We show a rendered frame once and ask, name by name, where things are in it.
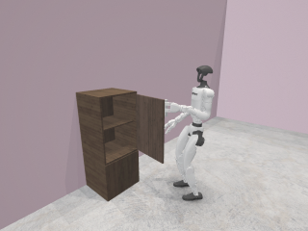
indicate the robot right forearm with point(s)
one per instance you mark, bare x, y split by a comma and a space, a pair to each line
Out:
182, 116

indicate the left robot shin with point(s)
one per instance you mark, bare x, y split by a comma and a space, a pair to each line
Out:
191, 180

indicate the robot left forearm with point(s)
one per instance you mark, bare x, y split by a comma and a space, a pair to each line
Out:
193, 111

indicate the robot left hand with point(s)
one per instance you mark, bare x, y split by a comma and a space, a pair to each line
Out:
174, 107

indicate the cupboard door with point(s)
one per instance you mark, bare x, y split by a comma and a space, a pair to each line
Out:
150, 123

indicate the robot right hand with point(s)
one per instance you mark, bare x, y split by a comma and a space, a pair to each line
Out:
172, 123

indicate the handle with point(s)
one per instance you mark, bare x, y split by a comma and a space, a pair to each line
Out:
166, 107

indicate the robot head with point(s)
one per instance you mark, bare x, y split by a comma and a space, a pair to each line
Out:
203, 70

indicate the left robot upper arm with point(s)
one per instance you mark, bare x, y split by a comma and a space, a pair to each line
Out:
208, 101

